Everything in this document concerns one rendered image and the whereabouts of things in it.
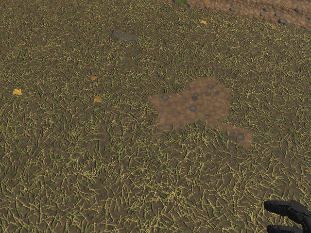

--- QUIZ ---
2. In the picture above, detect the robot right hand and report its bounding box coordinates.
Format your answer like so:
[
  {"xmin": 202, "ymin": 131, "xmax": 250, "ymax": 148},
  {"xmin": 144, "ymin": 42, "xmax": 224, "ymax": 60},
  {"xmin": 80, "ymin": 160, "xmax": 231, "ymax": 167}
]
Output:
[{"xmin": 263, "ymin": 200, "xmax": 311, "ymax": 233}]

